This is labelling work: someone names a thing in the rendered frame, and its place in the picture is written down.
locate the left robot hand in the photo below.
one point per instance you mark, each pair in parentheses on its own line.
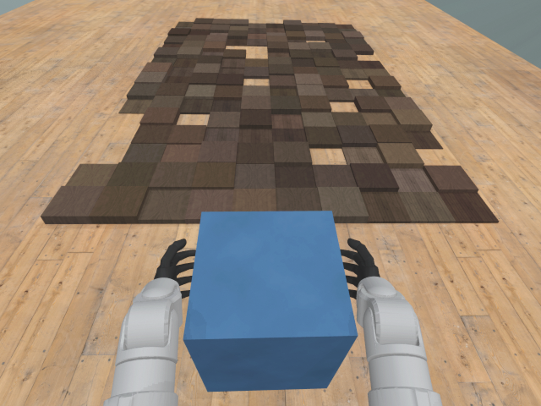
(168,267)

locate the right robot hand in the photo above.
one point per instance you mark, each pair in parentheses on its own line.
(365,267)

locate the robot right forearm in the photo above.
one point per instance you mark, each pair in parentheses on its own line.
(398,369)

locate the robot left forearm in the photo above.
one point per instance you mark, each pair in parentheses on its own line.
(147,350)

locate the carton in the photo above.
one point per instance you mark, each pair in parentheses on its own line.
(269,306)

